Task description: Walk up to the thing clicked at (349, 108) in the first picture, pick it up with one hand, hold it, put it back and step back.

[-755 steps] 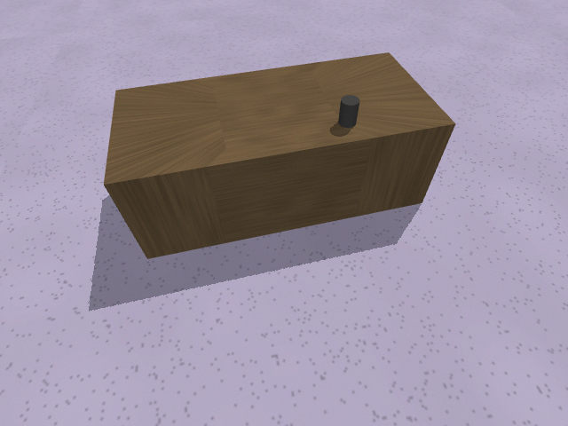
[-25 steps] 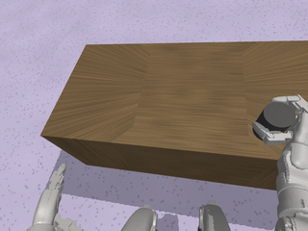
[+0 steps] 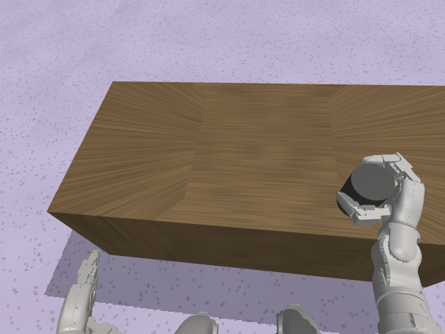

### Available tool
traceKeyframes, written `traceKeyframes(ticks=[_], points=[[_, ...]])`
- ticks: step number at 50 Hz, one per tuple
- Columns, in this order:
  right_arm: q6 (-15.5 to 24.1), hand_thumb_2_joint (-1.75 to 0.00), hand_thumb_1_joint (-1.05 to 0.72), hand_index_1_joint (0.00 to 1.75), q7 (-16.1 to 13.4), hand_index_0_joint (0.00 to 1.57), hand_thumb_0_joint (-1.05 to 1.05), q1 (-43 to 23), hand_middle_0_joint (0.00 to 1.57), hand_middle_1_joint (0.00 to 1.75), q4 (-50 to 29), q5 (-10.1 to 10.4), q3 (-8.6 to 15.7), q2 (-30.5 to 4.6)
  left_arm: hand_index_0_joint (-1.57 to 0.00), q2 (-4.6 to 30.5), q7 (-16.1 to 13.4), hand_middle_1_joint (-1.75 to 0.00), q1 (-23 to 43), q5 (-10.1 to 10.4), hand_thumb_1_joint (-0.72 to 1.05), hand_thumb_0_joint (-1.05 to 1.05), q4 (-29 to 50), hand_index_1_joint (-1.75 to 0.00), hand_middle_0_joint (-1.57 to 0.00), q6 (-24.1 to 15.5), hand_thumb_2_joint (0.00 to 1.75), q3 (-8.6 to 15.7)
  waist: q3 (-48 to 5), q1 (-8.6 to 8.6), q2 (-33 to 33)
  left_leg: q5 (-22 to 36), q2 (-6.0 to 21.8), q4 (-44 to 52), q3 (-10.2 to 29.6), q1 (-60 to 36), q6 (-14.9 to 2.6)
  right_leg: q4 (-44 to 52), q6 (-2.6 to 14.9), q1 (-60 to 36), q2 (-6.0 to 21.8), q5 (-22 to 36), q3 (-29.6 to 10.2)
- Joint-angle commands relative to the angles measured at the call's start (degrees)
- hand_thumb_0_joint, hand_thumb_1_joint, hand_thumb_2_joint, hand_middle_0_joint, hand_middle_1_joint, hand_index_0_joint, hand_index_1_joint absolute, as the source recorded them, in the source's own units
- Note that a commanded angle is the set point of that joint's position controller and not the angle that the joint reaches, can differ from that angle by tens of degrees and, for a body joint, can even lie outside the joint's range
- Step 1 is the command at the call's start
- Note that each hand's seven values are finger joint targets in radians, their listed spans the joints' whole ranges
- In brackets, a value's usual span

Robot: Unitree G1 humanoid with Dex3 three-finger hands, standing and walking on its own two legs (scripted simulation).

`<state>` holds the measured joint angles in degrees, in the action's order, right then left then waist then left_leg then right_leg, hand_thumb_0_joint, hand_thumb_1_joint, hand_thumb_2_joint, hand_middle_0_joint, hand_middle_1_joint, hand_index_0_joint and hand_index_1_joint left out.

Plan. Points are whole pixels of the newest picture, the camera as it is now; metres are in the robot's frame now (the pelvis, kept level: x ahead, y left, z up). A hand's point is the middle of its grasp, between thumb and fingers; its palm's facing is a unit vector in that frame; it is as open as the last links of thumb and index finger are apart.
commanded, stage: lift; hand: right
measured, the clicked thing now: (363, 192) +0.37 -0.21 +0.01
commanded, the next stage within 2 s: hold in 0.38 s
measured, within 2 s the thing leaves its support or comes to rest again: neither
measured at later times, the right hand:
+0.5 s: hand (367, 188) +0.36 -0.20 +0.05, palm faces +0.33 +0.95 +0.00, open 9.7 cm
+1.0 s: hand (370, 188) +0.34 -0.19 +0.07, palm faces +0.32 +0.95 +0.01, open 9.7 cm
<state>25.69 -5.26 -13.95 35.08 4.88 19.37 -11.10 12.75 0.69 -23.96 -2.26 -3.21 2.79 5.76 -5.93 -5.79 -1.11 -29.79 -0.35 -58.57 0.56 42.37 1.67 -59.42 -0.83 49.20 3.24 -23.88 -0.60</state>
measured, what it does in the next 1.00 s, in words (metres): stands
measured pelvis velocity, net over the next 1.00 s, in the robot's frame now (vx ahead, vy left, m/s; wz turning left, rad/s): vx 0.00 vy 0.00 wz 0.00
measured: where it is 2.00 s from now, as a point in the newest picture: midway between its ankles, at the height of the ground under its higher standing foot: outside the picture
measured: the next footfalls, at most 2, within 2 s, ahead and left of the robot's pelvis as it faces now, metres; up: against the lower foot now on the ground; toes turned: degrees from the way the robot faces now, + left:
none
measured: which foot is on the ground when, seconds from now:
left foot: down 0.00-1.00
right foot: down 0.00-1.00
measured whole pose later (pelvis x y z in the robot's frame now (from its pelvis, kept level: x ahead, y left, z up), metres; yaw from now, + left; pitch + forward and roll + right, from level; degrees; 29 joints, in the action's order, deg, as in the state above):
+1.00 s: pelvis +0.00 +0.00 +0.03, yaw +0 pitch +7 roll +1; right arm 20.1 -8.2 -7.1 25.0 6.0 12.6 -7.8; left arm 11.3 -1.3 -21.7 -0.8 -11.5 3.1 5.1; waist -3.7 -3.0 -1.0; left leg -26.3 0.8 -49.2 1.5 30.3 1.9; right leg -49.2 -0.5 36.2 2.2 -20.3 0.8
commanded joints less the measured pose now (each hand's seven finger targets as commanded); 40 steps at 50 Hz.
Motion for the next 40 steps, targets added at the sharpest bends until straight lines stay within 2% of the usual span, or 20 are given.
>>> traceKeyframes(ticks=[1,4,9,10,12,13,14,19,22,25,26,29,30,31,32,33,34,35,37,40], points=[[4.8,-1.35,-0.13,1.47,0.0,1.31,0.0,-16.6,1.25,1.47,-17.7,0.5,0.8,-9.8,-0.05,8.6,-1.2,-0.05,0.1,0.5,-0.54,0.0,10.3,-0.05,-0.05,-3.1,0.05,5.4,-20.7,1.12,4.6,16.4,-1.3,9.6,-1.3,-4.0,-1.19,8.5,1.01,-21.1,-1.7,10.5,0.6],[4.3,-1.36,-0.16,1.47,-0.4,1.32,0.0,-16.3,1.26,1.47,-18.5,1.2,-0.2,-7.4,-0.05,8.4,-1.4,-0.06,-0.2,0.5,-0.54,0.0,9.3,-0.06,-0.05,-3.0,0.05,5.2,-20.9,0.91,3.9,20.8,-1.3,9.6,-1.2,-5.2,-0.8,8.2,1.2,-22.3,-1.8,14.4,0.8],[4.1,-1.36,-0.16,1.48,-0.9,1.32,0.0,-17.4,1.26,1.48,-20.2,0.9,-0.1,-8.3,-0.05,8.6,-1.8,-0.05,2.3,0.7,-0.54,0.0,10.6,-0.05,-0.05,-3.0,0.04,5.1,-21.4,0.59,1.0,22.5,-1.0,10.8,-0.6,-8.0,-0.33,8.5,1.67,-22.2,-1.8,14.8,0.8],[4.2,-1.36,-0.17,1.47,-1.2,1.33,0.0,-17.5,1.27,1.47,-21.0,0.7,0.6,-9.9,-0.05,7.6,-1.8,-0.06,1.1,0.7,-0.55,0.0,7.6,-0.06,-0.05,-2.4,0.05,4.4,-19.8,1.71,3.2,21.8,-0.9,11.0,-0.5,-7.6,-0.55,9.1,1.45,-22.5,-1.9,14.6,1.1],[4.0,-1.35,-0.16,1.46,-0.8,1.32,0.0,-15.9,1.26,1.46,-20.1,0.7,-1.4,-7.0,-0.05,5.8,-1.6,-0.06,0.0,0.7,-0.54,0.0,7.2,-0.05,-0.05,-2.3,0.05,2.5,-18.1,1.46,3.5,22.0,-1.0,11.0,-0.7,-6.9,-0.66,9.4,1.31,-22.8,-1.9,15.3,1.2],[3.9,-1.34,-0.16,1.46,-0.7,1.31,0.0,-15.4,1.26,1.46,-20.3,0.7,-1.8,-6.7,-0.05,6.9,-1.7,-0.05,0.2,0.8,-0.54,0.0,7.7,-0.05,-0.05,-2.4,0.04,4.1,-19.4,0.78,3.6,23.0,-0.9,11.0,-0.6,-7.2,-0.63,9.3,1.33,-23.7,-1.9,16.2,1.2],[3.9,-1.34,-0.17,1.45,-0.7,1.31,0.0,-16.0,1.25,1.45,-21.7,0.7,-1.4,-7.5,-0.05,5.4,-1.4,-0.06,-0.3,0.6,-0.54,0.0,5.8,-0.05,-0.05,-2.2,0.05,2.2,-18.6,2.01,5.4,22.9,-0.8,11.0,-0.6,-7.1,-0.8,9.7,1.17,-23.8,-1.9,16.6,1.4],[2.8,-1.35,-0.17,1.46,-1.0,1.31,0.0,-14.4,1.25,1.46,-21.9,0.9,-1.6,-7.1,-0.05,6.3,-1.4,-0.06,-0.5,0.7,-0.54,0.0,4.1,-0.06,-0.05,-1.6,0.05,3.4,-17.4,1.9,6.6,22.3,-0.9,11.7,-1.1,-7.4,-1.05,11.1,0.91,-24.9,-1.8,16.9,1.3],[2.1,-1.35,-0.17,1.45,-1.4,1.31,0.0,-14.3,1.25,1.45,-22.2,1.2,-1.4,-7.2,-0.05,8.8,-1.9,-0.06,2.1,0.9,-0.55,0.0,7.0,-0.06,-0.05,-1.8,0.05,5.4,-17.9,1.07,2.4,20.8,-1.0,13.2,-1.3,-8.8,-0.74,11.9,1.37,-24.6,-1.7,14.3,1.0],[2.3,-1.34,-0.18,1.44,-1.8,1.31,0.0,-15.1,1.25,1.44,-24.0,1.3,-2.2,-6.9,-0.05,7.8,-2.2,-0.06,3.1,1.2,-0.54,0.0,5.6,-0.06,-0.05,-1.8,0.04,4.8,-16.4,2.06,3.2,18.3,-1.0,13.9,-1.5,-8.7,-1.07,13.4,1.08,-25.8,-1.7,12.8,1.0],[2.0,-1.34,-0.21,1.44,-1.8,1.31,0.0,-13.7,1.26,1.44,-22.2,1.3,-3.2,-5.6,-0.05,8.8,-2.4,-0.06,4.0,1.4,-0.54,0.0,6.6,-0.06,-0.05,-2.0,0.05,5.9,-16.0,1.33,2.0,18.1,-1.2,14.0,-1.6,-8.5,-1.11,13.8,1.08,-26.3,-1.5,12.7,0.8],[1.9,-1.35,-0.15,1.46,-1.5,1.31,0.0,-13.8,1.25,1.46,-24.0,1.2,-4.2,-4.8,-0.05,5.9,-2.0,-0.06,2.4,1.2,-0.54,0.0,4.0,-0.06,-0.05,-2.3,0.05,3.0,-16.9,2.33,3.3,20.8,-0.9,13.7,-1.5,-9.0,-1.08,13.4,1.06,-26.9,-1.7,15.7,1.1],[2.0,-1.34,-0.16,1.45,-1.5,1.31,0.0,-15.1,1.25,1.45,-24.5,1.2,-4.1,-5.2,-0.05,6.0,-2.2,-0.06,3.0,1.4,-0.54,0.0,6.1,-0.06,-0.05,-2.5,0.05,3.0,-18.1,1.51,2.6,20.7,-1.1,14.0,-1.7,-9.7,-1.09,13.7,0.98,-28.2,-1.6,15.9,0.8],[1.9,-1.35,-0.15,1.45,-1.5,1.3,0.0,-15.1,1.24,1.45,-25.3,1.0,-4.4,-5.4,-0.05,6.1,-2.1,-0.06,3.6,1.3,-0.54,0.0,5.3,-0.06,-0.05,-2.5,0.05,3.0,-17.8,2.48,4.3,20.4,-0.9,13.8,-1.7,-9.7,-1.27,14.0,0.8,-28.3,-1.6,16.0,0.9],[1.4,-1.34,-0.15,1.45,-1.3,1.3,0.0,-13.5,1.24,1.45,-22.4,0.9,-5.3,-4.0,-0.05,6.3,-2.2,-0.06,3.2,1.3,-0.54,0.0,4.8,-0.06,-0.05,-2.5,0.05,3.3,-16.5,1.46,3.4,20.1,-1.0,14.0,-1.7,-8.9,-1.2,14.2,0.89,-28.2,-1.6,15.5,0.9],[1.5,-1.34,-0.15,1.45,-1.5,1.3,0.0,-14.7,1.24,1.45,-23.7,1.1,-4.9,-4.9,-0.06,4.3,-2.0,-0.06,1.6,1.2,-0.54,0.0,0.5,-0.06,-0.05,-2.0,0.05,1.6,-13.2,2.52,5.0,17.6,-0.8,14.6,-1.6,-8.2,-1.42,14.8,0.73,-26.1,-1.8,12.7,1.2],[1.3,-1.34,-0.15,1.44,-1.6,1.29,0.0,-13.2,1.23,1.44,-22.3,0.9,-4.6,-4.7,-0.06,7.0,-2.3,-0.06,3.4,1.3,-0.54,0.0,2.3,-0.06,-0.05,-2.4,0.04,4.3,-13.9,1.93,4.8,16.9,-0.7,14.7,-1.4,-8.0,-1.36,15.0,0.79,-26.1,-1.9,11.7,1.3],[1.6,-1.34,-0.16,1.45,-1.9,1.3,0.0,-16.1,1.24,1.45,-25.8,1.0,-3.0,-7.0,-0.06,6.1,-2.2,-0.06,3.9,1.3,-0.54,0.0,2.5,-0.05,-0.05,-2.5,0.04,2.7,-14.8,2.73,4.8,15.4,-0.8,15.3,-1.5,-8.3,-1.44,15.5,0.74,-26.9,-1.7,10.4,1.0],[1.2,-1.36,-0.17,1.46,-2.4,1.31,0.0,-15.0,1.25,1.46,-26.6,0.9,-3.1,-7.1,-0.06,9.2,-2.6,-0.06,5.6,1.4,-0.54,0.0,5.1,-0.06,-0.05,-2.8,0.05,6.0,-16.4,2.54,5.2,15.1,-0.7,16.0,-1.5,-10.0,-1.49,16.2,0.55,-28.6,-1.9,10.1,1.2],[0.7,-1.35,-0.19,1.45,-2.7,1.31,0.0,-13.2,1.25,1.45,-26.6,1.4,-4.1,-5.6,-0.06,7.4,-2.6,-0.06,2.6,1.4,-0.54,0.0,2.5,-0.06,-0.05,-2.6,0.05,4.5,-14.3,2.31,4.0,16.1,-0.8,16.6,-1.8,-10.8,-1.34,16.5,0.74,-28.0,-2.1,10.8,1.3]])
